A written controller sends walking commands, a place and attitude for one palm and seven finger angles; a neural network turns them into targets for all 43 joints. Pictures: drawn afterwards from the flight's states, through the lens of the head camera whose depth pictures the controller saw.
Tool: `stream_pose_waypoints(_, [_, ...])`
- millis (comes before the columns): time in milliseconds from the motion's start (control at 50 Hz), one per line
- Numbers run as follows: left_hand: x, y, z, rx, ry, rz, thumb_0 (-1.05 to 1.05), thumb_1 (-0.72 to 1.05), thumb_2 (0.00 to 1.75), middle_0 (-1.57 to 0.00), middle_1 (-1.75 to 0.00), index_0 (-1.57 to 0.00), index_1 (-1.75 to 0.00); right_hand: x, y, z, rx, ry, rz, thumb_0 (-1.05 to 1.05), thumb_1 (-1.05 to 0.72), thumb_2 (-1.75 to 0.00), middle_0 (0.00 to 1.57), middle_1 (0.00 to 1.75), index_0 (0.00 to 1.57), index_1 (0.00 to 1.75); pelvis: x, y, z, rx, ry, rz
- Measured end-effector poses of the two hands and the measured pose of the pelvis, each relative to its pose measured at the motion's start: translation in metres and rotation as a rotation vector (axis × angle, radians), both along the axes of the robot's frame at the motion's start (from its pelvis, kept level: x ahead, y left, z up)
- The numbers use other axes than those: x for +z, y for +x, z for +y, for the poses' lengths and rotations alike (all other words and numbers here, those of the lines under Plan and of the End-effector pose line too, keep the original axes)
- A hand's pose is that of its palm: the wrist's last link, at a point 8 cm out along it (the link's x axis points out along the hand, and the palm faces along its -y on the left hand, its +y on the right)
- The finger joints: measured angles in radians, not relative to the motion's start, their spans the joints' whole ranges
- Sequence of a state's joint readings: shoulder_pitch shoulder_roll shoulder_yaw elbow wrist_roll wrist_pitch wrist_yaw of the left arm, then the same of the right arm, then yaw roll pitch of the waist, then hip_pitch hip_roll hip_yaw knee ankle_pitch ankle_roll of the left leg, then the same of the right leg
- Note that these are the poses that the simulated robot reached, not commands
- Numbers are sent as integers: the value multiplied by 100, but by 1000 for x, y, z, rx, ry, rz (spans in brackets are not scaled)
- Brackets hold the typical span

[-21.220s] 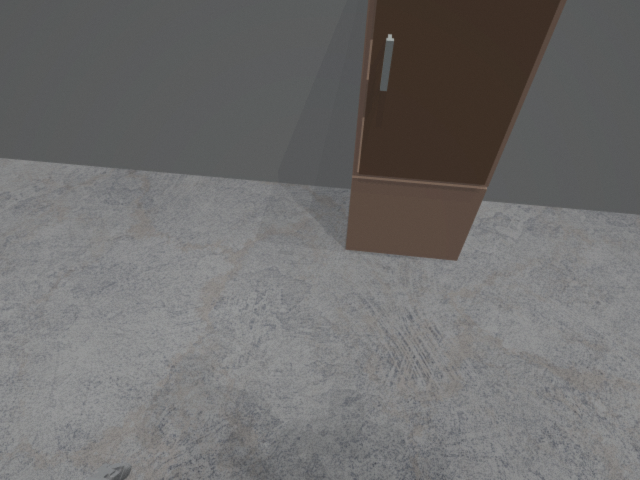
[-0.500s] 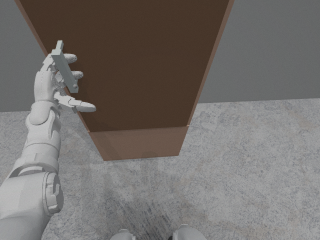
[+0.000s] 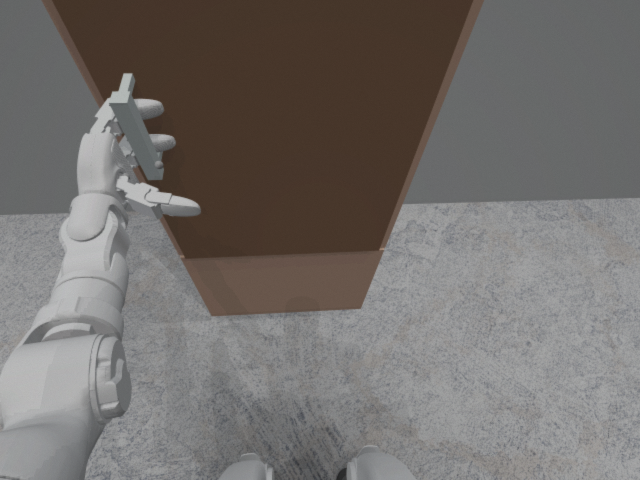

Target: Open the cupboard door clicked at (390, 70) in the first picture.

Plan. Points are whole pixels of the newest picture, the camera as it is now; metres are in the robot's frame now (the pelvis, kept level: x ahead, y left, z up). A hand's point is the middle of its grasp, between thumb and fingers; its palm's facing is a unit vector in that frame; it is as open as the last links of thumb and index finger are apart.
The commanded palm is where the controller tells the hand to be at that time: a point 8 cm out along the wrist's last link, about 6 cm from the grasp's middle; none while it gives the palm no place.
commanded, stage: close the thumb around the handle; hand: left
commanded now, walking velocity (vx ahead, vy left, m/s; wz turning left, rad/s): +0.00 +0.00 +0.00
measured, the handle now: (142, 129) +0.53 +0.22 +0.09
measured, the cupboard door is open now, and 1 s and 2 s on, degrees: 0 3 42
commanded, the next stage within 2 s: pull the door open along its arc in 0.62 s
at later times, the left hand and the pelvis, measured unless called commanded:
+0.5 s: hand (158, 163) +0.48 +0.19 +0.09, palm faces +0.05 -1.00 +0.00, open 6.3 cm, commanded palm +0.45 +0.23 +0.09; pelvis +0.00 +0.00 +0.00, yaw +0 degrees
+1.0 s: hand (156, 176) +0.46 +0.19 +0.09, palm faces +0.02 -1.00 +0.00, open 5.6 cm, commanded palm +0.41 +0.24 +0.09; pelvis +0.01 +0.00 +0.01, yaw -2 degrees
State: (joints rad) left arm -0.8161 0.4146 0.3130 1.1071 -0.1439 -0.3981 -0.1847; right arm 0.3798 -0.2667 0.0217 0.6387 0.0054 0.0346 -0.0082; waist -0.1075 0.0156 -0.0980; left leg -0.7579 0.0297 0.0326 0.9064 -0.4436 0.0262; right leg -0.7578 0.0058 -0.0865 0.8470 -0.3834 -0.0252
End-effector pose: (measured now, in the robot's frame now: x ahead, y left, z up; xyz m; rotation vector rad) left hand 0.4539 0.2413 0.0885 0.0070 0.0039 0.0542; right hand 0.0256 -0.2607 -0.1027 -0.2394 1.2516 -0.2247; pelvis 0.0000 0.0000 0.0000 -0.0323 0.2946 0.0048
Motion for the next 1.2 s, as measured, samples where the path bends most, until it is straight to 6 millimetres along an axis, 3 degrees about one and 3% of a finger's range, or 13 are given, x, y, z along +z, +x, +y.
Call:
stream_pose_waypoints(160, [-1,2,0,-4,0,5,-1,-25,41,-30,-123,-30,-122,1,-3,1,-11,-1,8,1,-91,-90,20,30,20,30,0,1,0,-2,-1,2])
stream_pose_waypoints(480, [-1,3,2,-6,-2,5,0,58,76,-35,-132,-35,-131,1,-5,4,-22,8,14,1,-91,-90,20,30,20,30,1,4,2,-8,-2,0])
stream_pose_waypoints(580, [-1,3,2,-9,-4,5,0,76,84,-36,-134,-36,-133,1,-2,4,-21,5,10,1,-91,-90,20,30,20,30,1,5,3,-9,-2,2])
stream_pose_waypoints(940, [-1,-5,2,-26,-6,0,1,77,80,-36,-135,-36,-135,5,4,6,-44,11,-28,1,-91,-90,20,30,20,30,4,8,4,-31,2,-6])
stream_pose_waypoints(1060, [-2,-32,-2,-43,-8,-13,0,75,77,-36,-135,-36,-135,11,19,8,-52,34,-86,1,-91,-90,20,30,20,30,9,14,4,-42,4,-30])
stream_pose_waypoints(1200, [-3,-80,-15,-59,-22,-29,0,74,75,-36,-135,-35,-134,19,60,13,-6,59,-216,1,-91,-90,20,30,20,30,14,16,4,-39,8,-72])
